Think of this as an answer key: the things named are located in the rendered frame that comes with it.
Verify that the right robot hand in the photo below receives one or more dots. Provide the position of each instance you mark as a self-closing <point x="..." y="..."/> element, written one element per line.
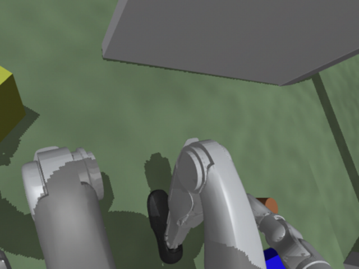
<point x="259" y="210"/>

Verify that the right robot arm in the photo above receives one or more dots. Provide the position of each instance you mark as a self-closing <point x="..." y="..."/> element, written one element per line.
<point x="293" y="250"/>

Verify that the left robot arm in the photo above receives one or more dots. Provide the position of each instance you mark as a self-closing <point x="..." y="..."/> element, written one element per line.
<point x="4" y="263"/>

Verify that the right robot foot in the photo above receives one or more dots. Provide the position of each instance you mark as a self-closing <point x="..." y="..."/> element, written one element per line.
<point x="158" y="213"/>

